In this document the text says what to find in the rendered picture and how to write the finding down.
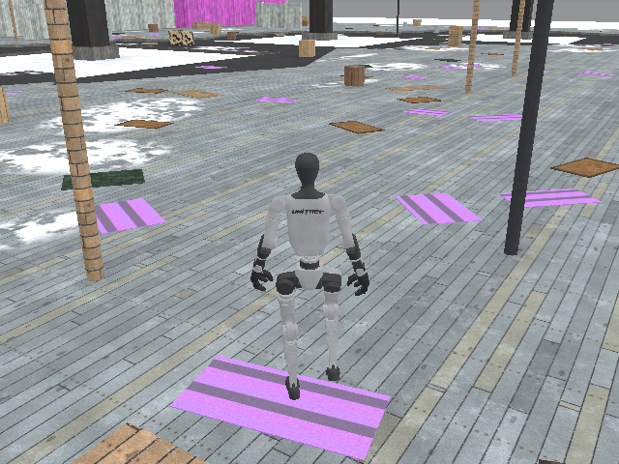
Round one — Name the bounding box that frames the humanoid robot head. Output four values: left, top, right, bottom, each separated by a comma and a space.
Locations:
291, 153, 325, 199

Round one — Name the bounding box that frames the right robot forearm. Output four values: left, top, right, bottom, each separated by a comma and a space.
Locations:
346, 233, 367, 276

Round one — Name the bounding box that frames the robot right upper arm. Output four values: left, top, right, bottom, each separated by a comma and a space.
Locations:
328, 194, 355, 248

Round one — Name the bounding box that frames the left robot forearm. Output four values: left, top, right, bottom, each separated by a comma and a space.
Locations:
252, 234, 271, 273

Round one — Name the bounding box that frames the robot left thigh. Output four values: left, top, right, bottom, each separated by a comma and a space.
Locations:
276, 270, 299, 341

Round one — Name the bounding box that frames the robot right hand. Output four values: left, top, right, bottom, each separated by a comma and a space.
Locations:
347, 273, 369, 296

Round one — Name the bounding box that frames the robot left upper arm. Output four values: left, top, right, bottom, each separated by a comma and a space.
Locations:
262, 195, 288, 249

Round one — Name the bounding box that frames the robot left hand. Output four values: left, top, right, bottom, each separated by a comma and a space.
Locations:
251, 270, 273, 291

